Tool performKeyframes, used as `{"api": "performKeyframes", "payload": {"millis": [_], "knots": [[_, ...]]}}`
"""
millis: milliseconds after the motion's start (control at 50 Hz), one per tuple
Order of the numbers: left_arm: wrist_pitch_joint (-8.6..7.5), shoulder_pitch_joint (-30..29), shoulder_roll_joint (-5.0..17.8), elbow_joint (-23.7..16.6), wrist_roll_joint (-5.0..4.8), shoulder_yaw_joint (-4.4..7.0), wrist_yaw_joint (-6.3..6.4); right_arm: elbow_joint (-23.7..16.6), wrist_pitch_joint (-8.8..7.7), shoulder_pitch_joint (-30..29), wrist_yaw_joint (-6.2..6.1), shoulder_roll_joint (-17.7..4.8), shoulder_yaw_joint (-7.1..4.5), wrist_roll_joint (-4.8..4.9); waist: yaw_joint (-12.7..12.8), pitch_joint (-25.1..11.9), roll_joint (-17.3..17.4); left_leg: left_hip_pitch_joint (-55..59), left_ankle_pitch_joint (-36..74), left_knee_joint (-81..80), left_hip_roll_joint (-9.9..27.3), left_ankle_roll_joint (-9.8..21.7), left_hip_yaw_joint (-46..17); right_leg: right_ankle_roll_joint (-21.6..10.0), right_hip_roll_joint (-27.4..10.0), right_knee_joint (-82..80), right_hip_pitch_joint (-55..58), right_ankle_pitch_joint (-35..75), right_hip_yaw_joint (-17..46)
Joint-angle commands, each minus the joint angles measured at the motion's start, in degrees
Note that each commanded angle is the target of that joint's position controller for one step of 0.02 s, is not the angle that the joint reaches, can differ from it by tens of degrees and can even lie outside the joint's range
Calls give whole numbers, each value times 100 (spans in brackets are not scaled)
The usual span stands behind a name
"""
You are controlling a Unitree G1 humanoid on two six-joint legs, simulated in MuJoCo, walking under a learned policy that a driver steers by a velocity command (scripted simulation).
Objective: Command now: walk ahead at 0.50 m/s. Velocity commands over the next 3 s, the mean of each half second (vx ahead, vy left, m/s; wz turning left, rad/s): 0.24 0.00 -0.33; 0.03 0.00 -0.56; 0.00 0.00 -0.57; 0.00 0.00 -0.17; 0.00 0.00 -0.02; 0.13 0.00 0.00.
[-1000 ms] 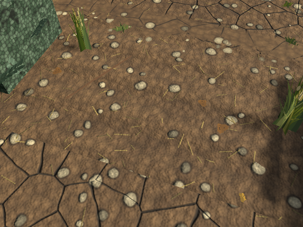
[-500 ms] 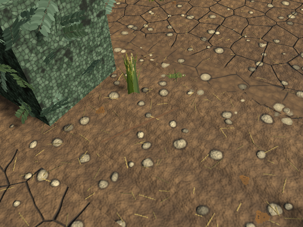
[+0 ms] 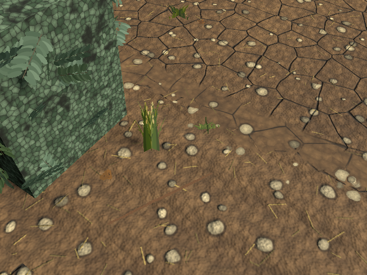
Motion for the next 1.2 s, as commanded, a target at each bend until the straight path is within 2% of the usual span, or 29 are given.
{"api": "performKeyframes", "payload": {"millis": [20,80,140,200,240,260,280,300,320,340,360,400,440,480,560,660,700,720,740,760,780,800,840,900,1000,1100,1160,1180,1200], "knots": [[9,-282,91,-351,11,-30,-48,-229,-103,-160,-71,-804,-131,8,165,180,558,130,1822,-707,1511,872,-811,25,-21,-1002,-303,962,76],[15,-834,30,-467,-20,-116,-162,-95,-118,-40,-107,-818,-101,-16,0,388,548,-33,2249,-708,1332,639,-236,-105,264,-1944,244,1774,-195],[29,-1078,71,-586,-27,-146,-279,81,-57,120,-152,-860,-84,-46,-51,296,597,383,2937,-330,1477,479,45,-241,482,-2302,598,1834,-194],[38,-769,459,-650,38,-36,-396,24,70,-148,-242,-1092,-149,17,247,-38,802,1025,4212,627,1604,260,93,-458,760,-2408,948,958,-320],[30,343,847,-375,76,162,-407,-83,184,-247,-317,-1123,-157,20,767,-589,565,810,4215,2454,1212,-70,335,-657,1008,-2974,2352,1580,-403],[62,829,1350,-404,175,266,-325,-267,166,51,-317,-901,-74,-162,706,-1303,-428,-749,1771,4448,749,-412,436,-1190,-152,-2487,4185,4162,1070],[98,645,1393,-586,129,194,-287,-297,63,683,-186,-320,151,-192,353,-2302,-1346,-2624,-2910,6512,-296,-736,-161,-2556,-1576,-2757,5908,5163,3475],[179,666,1108,-683,97,123,-264,-242,-19,534,-88,-812,36,-84,581,-2640,-526,-2776,-2727,6915,58,-615,-1037,-2365,-1324,-3057,5528,3945,3366],[219,203,915,-845,92,77,-218,-435,1,-70,-103,-969,-18,100,562,-1916,-265,-3093,-2298,6797,269,-550,-939,-2059,-1020,-3210,4833,3060,2713],[260,-109,741,-875,44,27,-181,-449,84,-347,-190,-959,-45,78,421,-1162,325,-3141,-1937,6301,479,-576,-814,-1762,-738,-3471,3842,2422,2200],[280,-219,677,-915,40,2,-137,-513,197,-491,-294,-1064,-107,-3,329,-854,304,-2907,-1690,5827,629,-578,-815,-1634,-604,-3630,3095,1897,2060],[329,-300,744,-962,148,28,-122,-593,360,-452,-372,-928,-126,-74,124,-612,-48,-2334,-1481,5127,581,-556,-767,-1499,-272,-3877,2147,1219,1923],[359,-274,869,-1027,163,83,-55,-622,384,-446,-415,-745,-98,-76,92,-657,-275,-2230,-1303,4482,467,-613,-714,-1454,-122,-3890,1948,1220,1800],[411,-205,984,-1087,104,132,29,-680,404,-598,-431,-761,-103,-87,146,-807,-302,-2250,-979,4076,416,-698,-780,-1387,-88,-3871,1982,801,1891],[526,-222,1000,-1180,23,153,133,-849,444,-1034,-421,-809,-108,-66,259,-688,-467,-2198,-542,3367,315,-789,-900,-1116,117,-3943,1865,-833,2200],[633,-46,959,-1230,38,167,180,-945,295,-1181,-331,-862,-91,18,347,-609,-688,-1725,-761,2334,162,-747,-934,-1046,143,-3738,2177,-693,2674],[686,-130,933,-1307,0,150,191,-867,235,-849,-263,-896,-112,53,122,-587,-724,-1080,-392,1312,142,-608,-822,-899,282,-3485,2163,-364,2767],[712,-55,843,-1324,-32,117,200,-808,220,-625,-240,-1037,-162,40,22,-589,-607,-493,-16,695,382,-490,-861,-699,503,-3227,1924,-464,2637],[726,229,537,-1322,-39,38,192,-822,239,-503,-254,-1424,-244,-82,168,-787,292,282,164,397,1520,-89,-1737,-386,977,-2166,1269,-1566,2009],[670,232,562,-1562,-111,75,167,-861,316,-728,-259,-1818,-325,-287,427,-493,2057,194,1263,120,2511,846,-3123,-68,1854,-962,140,-2588,785],[593,261,1130,-1447,27,225,130,-1073,307,-1015,-269,-1433,-246,-341,353,-498,1600,-30,1589,162,2737,1139,-3180,148,1405,285,68,-2504,915],[615,413,1265,-1303,-18,306,109,-1207,311,-1293,-299,-1157,-172,-269,448,-490,1147,-114,1669,317,2404,923,-2527,218,1337,779,170,-2129,855],[760,596,987,-1140,1,263,148,-1276,339,-1477,-328,-960,-108,-78,439,-309,925,-54,1486,438,1903,587,-1738,417,1253,1438,17,-1584,690],[806,283,698,-1366,-78,155,109,-1239,422,-1226,-388,-988,-79,-106,242,-102,1089,36,1476,316,1685,676,-1132,597,1096,1263,-97,-1214,292],[783,-109,548,-1725,-54,39,22,-1213,479,-926,-400,-1318,-194,-90,-31,-318,1274,560,1815,352,2015,864,-868,684,670,-114,366,-1298,15],[841,-49,660,-1848,-51,71,-116,-1237,473,-1001,-265,-1534,-290,17,8,-303,1363,241,1863,493,2190,797,-547,351,677,-1363,1393,-1252,-410],[869,445,675,-1695,-43,149,-175,-1167,465,-1044,-232,-1463,-288,164,323,-368,1154,-104,1475,1209,2049,322,-183,-95,890,-2968,2480,-187,-578],[864,711,940,-1632,-39,253,-116,-1043,447,-711,-195,-1228,-234,90,344,-516,498,-799,694,2019,1761,-123,241,-331,673,-3362,3427,785,-45],[845,914,1676,-1734,-2,407,-3,-1283,429,-781,-137,-768,-74,-250,221,-617,-1408,-2622,-2361,3972,1003,-719,726,-993,-944,-3216,4523,3329,2096]]}}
